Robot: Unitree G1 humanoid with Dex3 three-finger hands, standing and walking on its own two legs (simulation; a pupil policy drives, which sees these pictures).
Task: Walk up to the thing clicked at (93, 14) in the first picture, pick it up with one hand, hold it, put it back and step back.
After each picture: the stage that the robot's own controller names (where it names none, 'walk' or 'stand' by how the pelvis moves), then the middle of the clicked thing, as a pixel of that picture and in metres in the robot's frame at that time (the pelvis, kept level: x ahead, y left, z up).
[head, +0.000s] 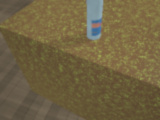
stand; (94, 14) +0.68 -0.02 +0.09
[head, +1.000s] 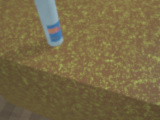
walk; (49, 18) +0.58 +0.19 +0.12
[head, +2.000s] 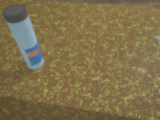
stand; (26, 40) +0.48 +0.25 +0.11
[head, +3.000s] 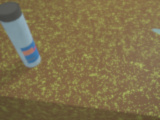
stand; (22, 39) +0.48 +0.25 +0.10
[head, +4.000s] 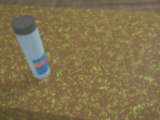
stand; (33, 51) +0.45 +0.22 +0.09
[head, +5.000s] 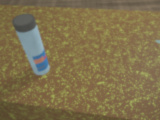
stand; (33, 48) +0.47 +0.23 +0.09
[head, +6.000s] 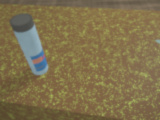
stand; (32, 48) +0.47 +0.23 +0.09
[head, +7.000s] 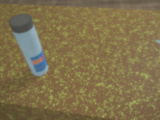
stand; (31, 48) +0.46 +0.23 +0.09
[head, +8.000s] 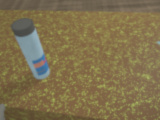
rise first; (33, 52) +0.46 +0.23 +0.09
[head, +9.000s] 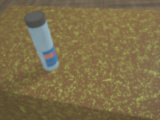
go down; (43, 44) +0.49 +0.22 +0.10
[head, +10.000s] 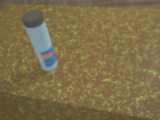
go down; (42, 44) +0.49 +0.22 +0.10
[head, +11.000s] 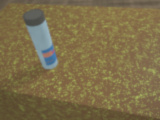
go down; (42, 42) +0.50 +0.22 +0.10
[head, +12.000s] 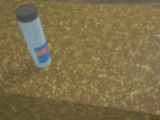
go down; (35, 39) +0.50 +0.21 +0.10
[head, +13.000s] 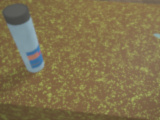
go down; (27, 42) +0.47 +0.20 +0.11
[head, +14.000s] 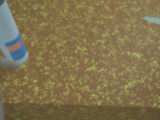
close in; (5, 31) +0.47 +0.23 +0.14
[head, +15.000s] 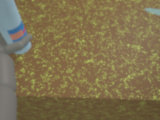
close; (7, 19) +0.50 +0.20 +0.15
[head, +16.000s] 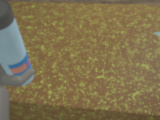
lift; (11, 51) +0.34 +0.21 +0.22
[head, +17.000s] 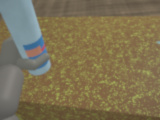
hold; (26, 33) +0.34 +0.17 +0.28
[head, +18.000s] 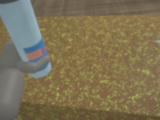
hold; (26, 36) +0.34 +0.16 +0.28
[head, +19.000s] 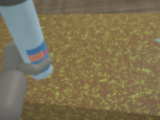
hold; (28, 38) +0.34 +0.16 +0.27
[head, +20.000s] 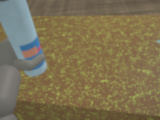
crouch; (22, 34) +0.35 +0.18 +0.28
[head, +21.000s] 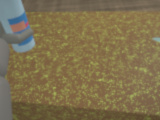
crouch; (10, 9) +0.43 +0.21 +0.30
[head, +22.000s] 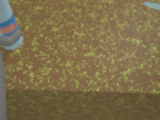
lower; out of the picture +0.51 +0.22 +0.16
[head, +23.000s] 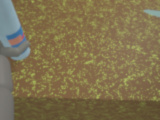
lower; (6, 24) +0.48 +0.21 +0.15
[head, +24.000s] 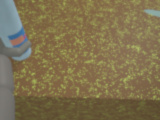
lower; (8, 24) +0.48 +0.20 +0.15
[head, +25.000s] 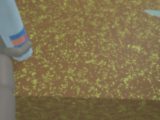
lower; (9, 24) +0.48 +0.20 +0.15
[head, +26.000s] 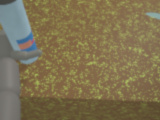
open; (17, 29) +0.47 +0.19 +0.15
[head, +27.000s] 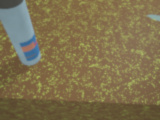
sink last; (20, 31) +0.46 +0.18 +0.14
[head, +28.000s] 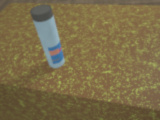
stand; (50, 39) +0.49 +0.19 +0.13
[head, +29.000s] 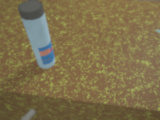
stand; (39, 38) +0.47 +0.19 +0.12
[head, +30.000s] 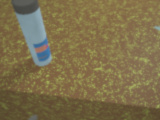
stand; (35, 35) +0.47 +0.20 +0.14
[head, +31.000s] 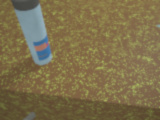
stand; (35, 32) +0.47 +0.19 +0.16
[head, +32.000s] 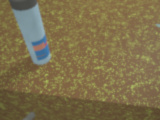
stand; (33, 32) +0.47 +0.20 +0.16
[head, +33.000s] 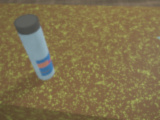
stand; (37, 51) +0.43 +0.19 +0.11
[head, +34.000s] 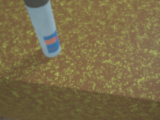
walk; (45, 27) +0.50 +0.16 +0.12
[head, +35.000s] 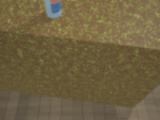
walk; out of the picture +0.71 +0.17 +0.11
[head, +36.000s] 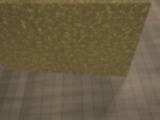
walk; out of the picture +1.01 +0.31 +0.12
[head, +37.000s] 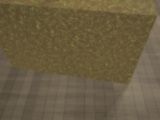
stand; out of the picture +1.09 +0.20 +0.10
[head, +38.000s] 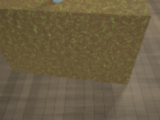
stand; out of the picture +1.09 +0.22 +0.09
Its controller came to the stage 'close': yes
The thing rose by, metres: 0.20
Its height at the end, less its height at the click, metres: +0.00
